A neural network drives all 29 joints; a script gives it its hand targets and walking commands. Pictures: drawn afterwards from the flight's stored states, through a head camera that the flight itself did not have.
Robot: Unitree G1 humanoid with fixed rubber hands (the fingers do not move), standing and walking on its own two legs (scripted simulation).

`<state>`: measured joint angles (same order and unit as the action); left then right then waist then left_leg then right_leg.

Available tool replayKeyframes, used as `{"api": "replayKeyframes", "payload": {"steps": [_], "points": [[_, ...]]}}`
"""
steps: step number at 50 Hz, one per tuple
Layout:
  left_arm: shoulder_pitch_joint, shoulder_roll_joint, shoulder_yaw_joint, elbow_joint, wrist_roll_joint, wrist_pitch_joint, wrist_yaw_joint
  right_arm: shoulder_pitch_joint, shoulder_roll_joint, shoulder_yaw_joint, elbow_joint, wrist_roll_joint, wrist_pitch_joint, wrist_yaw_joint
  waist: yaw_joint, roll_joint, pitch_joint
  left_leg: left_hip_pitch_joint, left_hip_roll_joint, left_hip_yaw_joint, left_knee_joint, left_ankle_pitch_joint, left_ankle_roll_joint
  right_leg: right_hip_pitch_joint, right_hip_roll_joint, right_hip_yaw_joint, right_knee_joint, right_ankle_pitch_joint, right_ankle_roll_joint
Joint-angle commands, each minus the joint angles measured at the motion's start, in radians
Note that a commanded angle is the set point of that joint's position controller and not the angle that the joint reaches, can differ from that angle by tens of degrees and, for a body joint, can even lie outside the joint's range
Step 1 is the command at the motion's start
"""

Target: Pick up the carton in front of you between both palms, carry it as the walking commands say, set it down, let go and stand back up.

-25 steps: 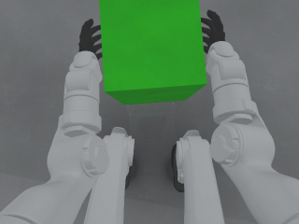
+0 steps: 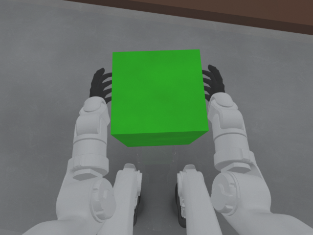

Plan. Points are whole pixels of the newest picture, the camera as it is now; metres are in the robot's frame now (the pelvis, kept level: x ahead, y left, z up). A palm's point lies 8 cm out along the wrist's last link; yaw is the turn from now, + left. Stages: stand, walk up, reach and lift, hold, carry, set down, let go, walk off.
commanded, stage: reach and lift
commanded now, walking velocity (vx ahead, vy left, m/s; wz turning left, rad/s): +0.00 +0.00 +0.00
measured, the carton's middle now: (157, 106) +0.44 +0.01 -0.11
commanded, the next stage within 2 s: hold in 1.86 s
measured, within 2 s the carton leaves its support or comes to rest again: neither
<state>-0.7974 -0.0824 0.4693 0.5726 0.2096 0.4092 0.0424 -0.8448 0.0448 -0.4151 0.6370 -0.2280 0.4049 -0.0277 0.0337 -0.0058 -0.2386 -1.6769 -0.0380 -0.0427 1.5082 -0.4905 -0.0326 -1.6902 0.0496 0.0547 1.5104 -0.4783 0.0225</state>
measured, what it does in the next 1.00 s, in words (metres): rises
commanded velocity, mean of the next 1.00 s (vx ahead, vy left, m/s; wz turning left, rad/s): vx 0.00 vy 0.00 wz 0.00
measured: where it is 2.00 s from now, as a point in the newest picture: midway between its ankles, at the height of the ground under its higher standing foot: (157, 211)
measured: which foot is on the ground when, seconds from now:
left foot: down 0.00-1.00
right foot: down 0.00-1.00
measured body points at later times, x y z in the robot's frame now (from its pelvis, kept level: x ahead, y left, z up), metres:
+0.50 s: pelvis +0.05 +0.00 +0.14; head +0.13 +0.00 +0.58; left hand +0.40 +0.16 +0.11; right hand +0.41 -0.14 +0.11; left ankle +0.08 +0.13 -0.54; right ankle +0.09 -0.12 -0.54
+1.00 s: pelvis +0.06 +0.00 +0.20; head +0.03 +0.00 +0.65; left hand +0.37 +0.16 +0.22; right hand +0.37 -0.15 +0.22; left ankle +0.08 +0.13 -0.54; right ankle +0.09 -0.12 -0.54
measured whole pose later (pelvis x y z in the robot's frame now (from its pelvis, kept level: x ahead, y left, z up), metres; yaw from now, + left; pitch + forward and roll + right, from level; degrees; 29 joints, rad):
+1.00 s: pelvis +0.06 +0.00 +0.20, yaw +0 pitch -4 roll +0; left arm -0.32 -0.17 0.31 0.41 0.30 0.61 -0.02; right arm -0.32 0.17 -0.32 0.41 -0.30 0.60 0.02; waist 0.00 0.00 -0.01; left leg -0.19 -0.02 -0.06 0.49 -0.23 -0.01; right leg -0.20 0.02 0.06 0.48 -0.23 0.01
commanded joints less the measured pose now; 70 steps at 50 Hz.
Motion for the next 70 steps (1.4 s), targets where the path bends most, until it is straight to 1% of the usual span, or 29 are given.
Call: {"api": "replayKeyframes", "payload": {"steps": [1, 5, 10, 17, 24, 33, 36, 39, 44, 47, 49, 53, 57, 62, 70], "points": [[-0.613, -1.055, -0.594, 0.058, -0.167, -0.014, -0.273, -0.55, 1.118, 0.544, 0.054, 0.156, -0.018, 0.239, 0.002, -0.036, -0.792, 0.503, -0.131, 0.073, -0.225, 0.201, 0.01, 0.59, 0.121, -0.07, -0.232, 0.194, -0.001], [-0.546, -1.066, -0.602, 0.058, -0.158, -0.022, -0.273, -0.476, 1.123, 0.541, 0.049, 0.14, -0.027, 0.236, -0.007, -0.016, -0.734, 0.589, -0.129, 0.056, -0.304, 0.208, 0.012, 0.666, 0.117, -0.054, -0.309, 0.2, -0.008], [-0.451, -1.078, -0.622, 0.047, -0.148, -0.029, -0.271, -0.386, 1.135, 0.562, 0.028, 0.138, -0.035, 0.239, -0.008, -0.001, -0.673, 0.717, -0.121, 0.034, -0.404, 0.238, 0.017, 0.775, 0.111, -0.033, -0.405, 0.229, -0.014], [-0.312, -1.082, -0.656, 0.023, -0.137, -0.033, -0.271, -0.259, 1.144, 0.611, -0.015, 0.143, -0.037, 0.241, -0.006, -0.003, -0.569, 0.9, -0.106, 0.004, -0.549, 0.298, 0.025, 0.957, 0.096, -0.001, -0.552, 0.289, -0.02], [-0.177, -1.079, -0.69, -0.014, -0.133, -0.022, -0.274, -0.125, 1.137, 0.648, -0.058, 0.139, -0.025, 0.24, -0.015, -0.004, -0.436, 1.092, -0.09, -0.021, -0.703, 0.368, 0.031, 1.145, 0.077, 0.024, -0.708, 0.364, -0.023], [-0.027, -1.064, -0.749, -0.099, -0.145, 0.043, -0.272, 0.029, 1.118, 0.696, -0.149, 0.152, 0.041, 0.249, -0.025, 0.01, -0.274, 1.354, -0.071, -0.033, -0.907, 0.494, 0.03, 1.383, 0.06, 0.028, -0.908, 0.479, -0.022], [0.012, -1.058, -0.772, -0.14, -0.153, 0.076, -0.272, 0.063, 1.106, 0.718, -0.194, 0.164, 0.075, 0.251, -0.027, 0.009, -0.21, 1.429, -0.063, -0.038, -0.971, 0.505, 0.031, 1.456, 0.053, 0.028, -0.972, 0.489, -0.021], [0.039, -1.051, -0.791, -0.183, -0.16, 0.115, -0.274, 0.087, 1.097, 0.735, -0.238, 0.175, 0.116, 0.254, -0.031, 0.006, -0.134, 1.49, -0.056, -0.042, -1.034, 0.489, 0.031, 1.514, 0.048, 0.027, -1.035, 0.477, -0.022], [0.054, -1.027, -0.73, -0.168, -0.132, 0.172, -0.282, 0.104, 1.069, 0.672, -0.229, 0.147, 0.176, 0.264, -0.033, 0.009, 0.029, 1.507, -0.05, -0.038, -1.107, 0.364, 0.036, 1.537, 0.041, 0.024, -1.107, 0.359, -0.03], [0.016, -1.014, -0.675, -0.134, -0.104, 0.181, -0.289, 0.064, 1.055, 0.617, -0.193, 0.123, 0.187, 0.274, -0.03, 0.013, 0.09, 1.501, -0.046, -0.031, -1.124, 0.281, 0.041, 1.527, 0.035, 0.015, -1.12, 0.279, -0.034], [-0.031, -1.024, -0.671, -0.136, -0.105, 0.177, -0.294, 0.017, 1.063, 0.612, -0.196, 0.123, 0.182, 0.281, -0.03, 0.014, 0.082, 1.508, -0.044, -0.029, -1.123, 0.259, 0.044, 1.531, 0.033, 0.012, -1.12, 0.256, -0.035], [-0.096, -1.043, -0.687, -0.16, -0.115, 0.17, -0.299, -0.046, 1.081, 0.629, -0.219, 0.132, 0.176, 0.286, -0.032, 0.012, 0.027, 1.531, -0.044, -0.028, -1.115, 0.274, 0.043, 1.559, 0.035, 0.011, -1.112, 0.271, -0.032], [-0.106, -1.042, -0.694, -0.166, -0.115, 0.171, -0.298, -0.056, 1.078, 0.636, -0.228, 0.132, 0.177, 0.285, -0.034, 0.007, 0.006, 1.546, -0.045, -0.024, -1.119, 0.281, 0.04, 1.577, 0.036, 0.009, -1.116, 0.276, -0.029], [-0.079, -1.027, -0.696, -0.179, -0.112, 0.179, -0.294, -0.027, 1.062, 0.639, -0.242, 0.128, 0.185, 0.279, -0.034, 0.005, 0.003, 1.571, -0.046, -0.022, -1.131, 0.32, 0.036, 1.601, 0.037, 0.009, -1.129, 0.316, -0.026], [0.002, -1.011, -0.716, -0.237, -0.125, 0.197, -0.286, 0.049, 1.049, 0.662, -0.299, 0.144, 0.202, 0.272, -0.03, 0.008, -0.009, 1.617, -0.052, -0.024, -1.147, 0.429, 0.03, 1.642, 0.042, 0.012, -1.147, 0.422, -0.02]]}}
